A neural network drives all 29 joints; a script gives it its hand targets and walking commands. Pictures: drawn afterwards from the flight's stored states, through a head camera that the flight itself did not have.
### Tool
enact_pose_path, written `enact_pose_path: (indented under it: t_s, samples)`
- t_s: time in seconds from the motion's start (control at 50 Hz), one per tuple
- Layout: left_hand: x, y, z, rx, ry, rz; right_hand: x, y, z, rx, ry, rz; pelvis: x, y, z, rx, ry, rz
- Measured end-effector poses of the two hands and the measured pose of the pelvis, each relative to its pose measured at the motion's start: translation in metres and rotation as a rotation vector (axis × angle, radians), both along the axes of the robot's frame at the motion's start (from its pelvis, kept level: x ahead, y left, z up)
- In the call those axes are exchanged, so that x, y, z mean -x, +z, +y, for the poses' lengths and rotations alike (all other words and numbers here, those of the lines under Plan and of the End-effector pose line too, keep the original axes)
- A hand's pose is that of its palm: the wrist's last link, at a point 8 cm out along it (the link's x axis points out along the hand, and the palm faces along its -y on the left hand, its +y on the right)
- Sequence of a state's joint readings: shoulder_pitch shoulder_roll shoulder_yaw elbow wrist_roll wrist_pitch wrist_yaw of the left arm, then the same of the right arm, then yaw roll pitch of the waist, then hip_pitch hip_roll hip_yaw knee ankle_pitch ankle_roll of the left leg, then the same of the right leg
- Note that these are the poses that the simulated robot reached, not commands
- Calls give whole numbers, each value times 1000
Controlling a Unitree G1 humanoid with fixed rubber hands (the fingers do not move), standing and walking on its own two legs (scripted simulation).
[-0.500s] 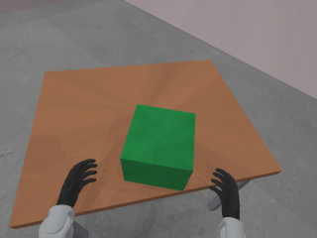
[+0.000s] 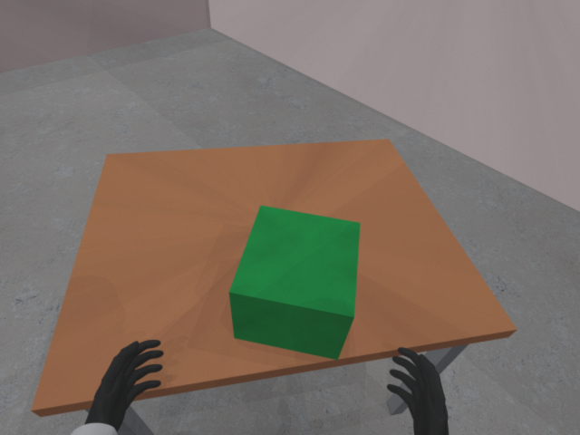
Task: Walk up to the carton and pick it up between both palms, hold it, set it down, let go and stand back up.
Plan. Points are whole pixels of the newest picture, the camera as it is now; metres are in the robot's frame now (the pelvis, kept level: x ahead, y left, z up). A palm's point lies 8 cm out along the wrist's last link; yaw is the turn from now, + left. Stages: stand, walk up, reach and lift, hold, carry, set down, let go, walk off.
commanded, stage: set down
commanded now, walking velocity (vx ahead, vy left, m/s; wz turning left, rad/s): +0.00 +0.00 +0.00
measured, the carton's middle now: (297, 280) +0.41 +0.00 -0.06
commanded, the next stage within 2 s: let go in 1.08 s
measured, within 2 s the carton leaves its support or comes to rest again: neither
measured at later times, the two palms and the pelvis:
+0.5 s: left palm (122, 413) +0.18 +0.24 -0.04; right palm (438, 429) +0.17 -0.18 -0.03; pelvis +0.01 +0.00 +0.00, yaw +0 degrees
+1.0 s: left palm (126, 420) +0.18 +0.23 -0.06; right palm out of the picture +0.15 -0.19 -0.06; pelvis +0.01 -0.01 +0.00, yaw +0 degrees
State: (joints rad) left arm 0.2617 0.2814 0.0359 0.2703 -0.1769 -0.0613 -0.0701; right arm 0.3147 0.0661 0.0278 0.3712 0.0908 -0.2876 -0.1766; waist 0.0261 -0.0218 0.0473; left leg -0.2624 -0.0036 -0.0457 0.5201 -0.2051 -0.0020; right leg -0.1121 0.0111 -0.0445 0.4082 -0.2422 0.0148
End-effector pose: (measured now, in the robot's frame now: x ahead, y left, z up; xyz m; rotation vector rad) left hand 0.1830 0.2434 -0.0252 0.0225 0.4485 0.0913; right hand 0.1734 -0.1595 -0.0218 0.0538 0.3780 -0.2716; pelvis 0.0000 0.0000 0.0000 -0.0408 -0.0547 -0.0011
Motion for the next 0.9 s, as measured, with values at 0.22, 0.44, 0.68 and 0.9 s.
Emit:
enact_pose_path:
  t_s: [0.22,0.44,0.68,0.9]
  samples:
    - [5,-12,-2,-12,15,68,6,-5,-3,-8,35,42,2,0,0,1,0,-3]
    - [1,-19,-7,-34,3,132,5,-11,-14,7,60,89,-4,0,-3,-2,-1,5]
    - [0,-26,-10,-64,-25,201,9,-24,-21,9,75,156,-11,0,-5,-5,-1,2]
    - [3,-32,-12,-86,-27,247,15,-33,-28,15,102,203,-12,1,-7,-7,-1,3]
